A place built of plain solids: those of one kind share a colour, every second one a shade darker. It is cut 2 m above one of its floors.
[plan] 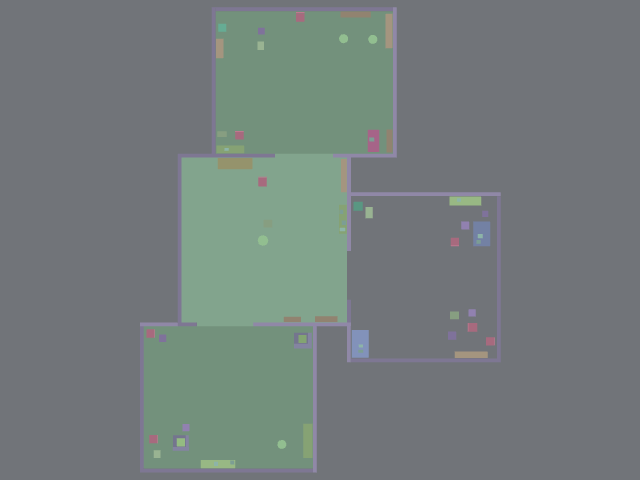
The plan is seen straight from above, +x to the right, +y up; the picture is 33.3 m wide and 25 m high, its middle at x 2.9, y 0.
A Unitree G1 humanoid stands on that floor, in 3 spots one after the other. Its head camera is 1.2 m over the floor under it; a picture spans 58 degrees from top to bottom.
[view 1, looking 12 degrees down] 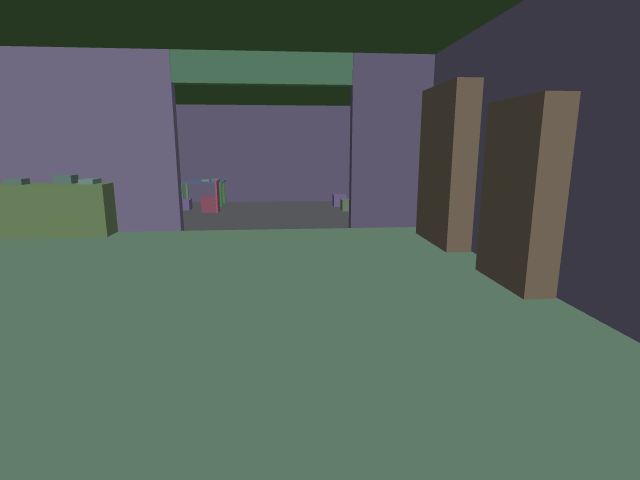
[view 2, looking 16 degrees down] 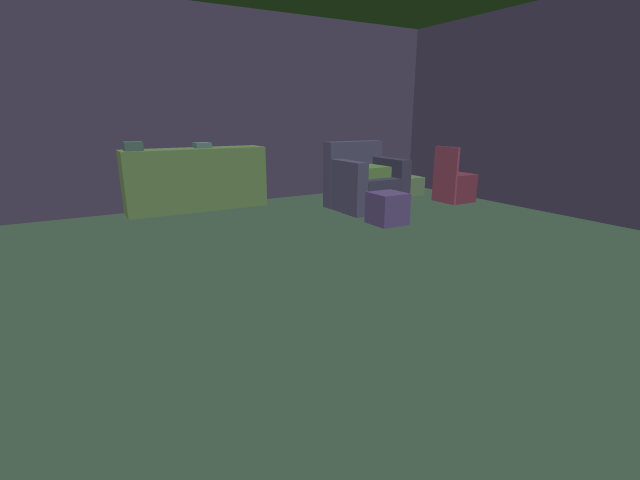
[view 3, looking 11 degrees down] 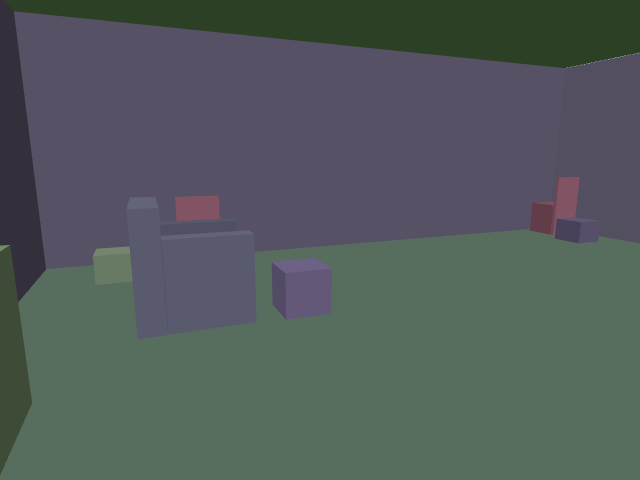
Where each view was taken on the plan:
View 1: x -2.15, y -2.07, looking -5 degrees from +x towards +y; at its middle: floor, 5.77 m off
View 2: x -0.97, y -5.94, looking -120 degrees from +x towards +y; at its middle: floor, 4.35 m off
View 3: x -0.97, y -10.86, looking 158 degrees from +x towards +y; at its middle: wall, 5.83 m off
